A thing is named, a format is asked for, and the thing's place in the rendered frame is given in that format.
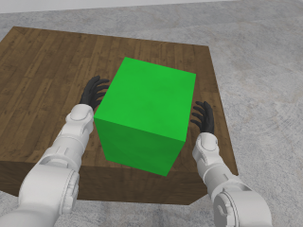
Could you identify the robot right forearm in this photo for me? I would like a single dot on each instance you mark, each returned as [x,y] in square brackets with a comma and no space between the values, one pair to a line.
[211,168]

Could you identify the left robot upper arm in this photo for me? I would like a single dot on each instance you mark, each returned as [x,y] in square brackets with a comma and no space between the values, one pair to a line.
[49,192]

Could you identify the pedestal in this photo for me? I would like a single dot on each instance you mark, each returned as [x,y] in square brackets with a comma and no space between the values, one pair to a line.
[43,73]

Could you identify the right robot hand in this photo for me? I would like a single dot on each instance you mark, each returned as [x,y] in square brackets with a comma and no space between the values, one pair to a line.
[207,120]

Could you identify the robot left forearm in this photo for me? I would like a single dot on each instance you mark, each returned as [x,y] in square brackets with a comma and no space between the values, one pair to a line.
[70,144]

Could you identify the left robot hand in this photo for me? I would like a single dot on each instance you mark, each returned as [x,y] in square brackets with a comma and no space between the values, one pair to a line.
[90,93]

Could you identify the carton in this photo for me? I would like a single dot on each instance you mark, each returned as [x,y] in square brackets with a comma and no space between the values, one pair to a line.
[143,118]

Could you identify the right robot upper arm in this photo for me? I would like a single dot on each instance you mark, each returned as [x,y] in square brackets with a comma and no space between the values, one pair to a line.
[245,208]

